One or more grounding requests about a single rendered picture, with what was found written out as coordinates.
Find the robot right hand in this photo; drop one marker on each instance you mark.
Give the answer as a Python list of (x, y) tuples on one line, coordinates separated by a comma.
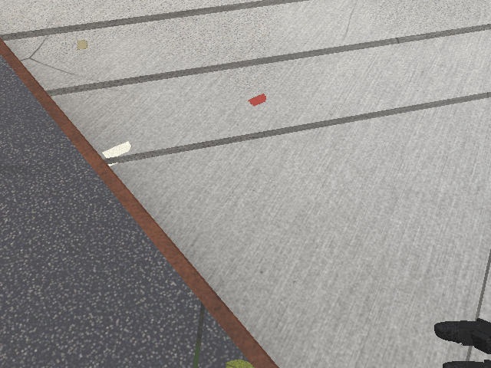
[(469, 333)]

